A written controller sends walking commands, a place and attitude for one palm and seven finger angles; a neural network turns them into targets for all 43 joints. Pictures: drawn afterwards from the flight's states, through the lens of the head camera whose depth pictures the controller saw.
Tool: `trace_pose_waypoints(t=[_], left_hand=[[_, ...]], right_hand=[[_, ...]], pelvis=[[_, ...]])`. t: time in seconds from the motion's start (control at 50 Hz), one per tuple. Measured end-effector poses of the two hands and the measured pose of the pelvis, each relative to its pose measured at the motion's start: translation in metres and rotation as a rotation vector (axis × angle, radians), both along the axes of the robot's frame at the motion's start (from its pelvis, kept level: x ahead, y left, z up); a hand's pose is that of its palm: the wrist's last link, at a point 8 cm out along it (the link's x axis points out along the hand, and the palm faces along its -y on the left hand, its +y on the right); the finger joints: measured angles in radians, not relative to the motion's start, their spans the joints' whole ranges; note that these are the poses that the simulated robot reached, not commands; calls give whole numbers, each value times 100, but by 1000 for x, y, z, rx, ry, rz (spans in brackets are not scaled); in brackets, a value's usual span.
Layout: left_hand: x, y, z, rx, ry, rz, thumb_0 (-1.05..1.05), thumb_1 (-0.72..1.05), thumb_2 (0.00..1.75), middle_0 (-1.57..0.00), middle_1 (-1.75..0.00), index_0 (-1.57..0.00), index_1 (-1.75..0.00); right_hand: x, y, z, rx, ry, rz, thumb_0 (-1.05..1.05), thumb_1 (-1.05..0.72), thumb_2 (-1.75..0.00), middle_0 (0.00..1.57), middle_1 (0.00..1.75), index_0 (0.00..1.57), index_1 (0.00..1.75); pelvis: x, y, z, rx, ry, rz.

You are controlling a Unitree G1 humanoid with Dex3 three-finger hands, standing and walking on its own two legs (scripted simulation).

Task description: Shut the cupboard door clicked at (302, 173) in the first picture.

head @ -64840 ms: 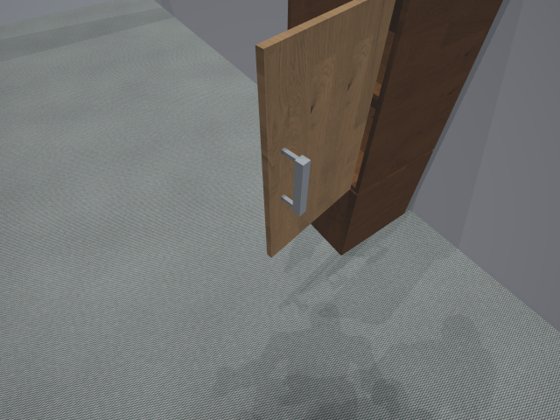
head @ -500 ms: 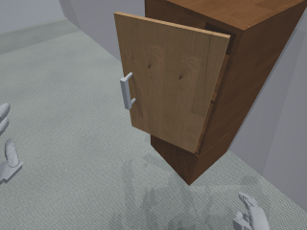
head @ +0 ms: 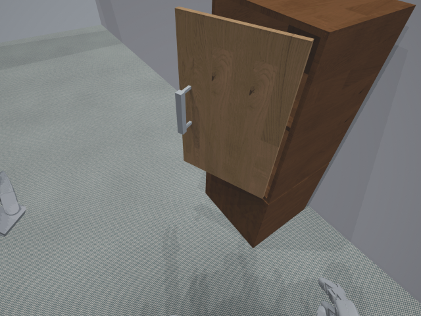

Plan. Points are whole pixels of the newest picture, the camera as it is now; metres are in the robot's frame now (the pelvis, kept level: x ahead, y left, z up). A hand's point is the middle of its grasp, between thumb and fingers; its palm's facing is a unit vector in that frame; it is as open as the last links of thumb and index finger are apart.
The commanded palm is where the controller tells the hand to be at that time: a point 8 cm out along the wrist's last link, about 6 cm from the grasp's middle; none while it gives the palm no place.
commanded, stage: step back with the hand held close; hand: left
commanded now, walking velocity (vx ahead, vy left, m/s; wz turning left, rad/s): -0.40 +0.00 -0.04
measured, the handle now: (185, 110) +0.74 +0.14 -0.03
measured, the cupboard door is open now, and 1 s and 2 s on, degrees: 23 23 23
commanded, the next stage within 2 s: stop stepping back and stand still in 0.46 s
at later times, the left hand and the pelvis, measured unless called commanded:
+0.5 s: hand out of the picture +0.08 +0.28 +0.20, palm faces +0.52 -0.76 -0.40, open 7.4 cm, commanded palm +0.03 +0.31 +0.20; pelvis -0.09 +0.01 +0.00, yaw +3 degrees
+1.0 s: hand out of the picture -0.01 +0.32 +0.20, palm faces +0.57 -0.75 -0.34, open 7.4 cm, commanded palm -0.09 +0.32 +0.20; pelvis -0.23 +0.02 +0.01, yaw -1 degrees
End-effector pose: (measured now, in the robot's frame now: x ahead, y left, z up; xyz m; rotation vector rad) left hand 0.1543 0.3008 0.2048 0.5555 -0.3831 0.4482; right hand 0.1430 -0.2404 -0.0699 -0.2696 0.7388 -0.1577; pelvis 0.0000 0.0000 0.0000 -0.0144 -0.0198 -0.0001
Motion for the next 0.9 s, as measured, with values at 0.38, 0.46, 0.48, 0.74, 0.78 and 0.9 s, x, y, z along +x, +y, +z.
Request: trace_pose_waypoints(t=[0.38,0.46,0.48,0.74,0.78,0.9], left_hand=[[-94,16,1,66,18,57,2,89,90,-22,-31,-22,-31],[-113,11,0,-6,14,45,2,89,90,-21,-31,-21,-31],[-115,10,2,-11,-1,30,2,89,90,-21,-31,-21,-31],[-189,15,-4,-9,72,-2,2,89,90,-21,-31,-21,-31],[-212,9,-1,-14,70,-14,2,89,90,-22,-31,-21,-31],[-234,32,12,-42,-92,34,1,89,90,-22,-31,-22,-31]], right_hand=[[-48,10,-5,-3,10,59,1,-91,-90,20,30,20,30],[-49,20,2,4,-12,79,1,-91,-90,20,30,20,30],[-50,23,6,2,-28,75,1,-91,-90,20,30,21,30],[-120,29,33,24,-152,89,0,-91,-90,20,30,21,30],[-145,24,27,1,-73,87,0,-91,-90,20,30,21,30],[-213,15,11,-85,37,21,1,-91,-90,21,30,21,30]], pelvis=[[-70,-4,-4,-47,57,79],[-82,2,3,-33,31,56],[-86,4,4,-32,28,58],[-178,2,3,-16,21,70],[-186,5,7,12,31,42],[-202,25,5,-24,61,18]])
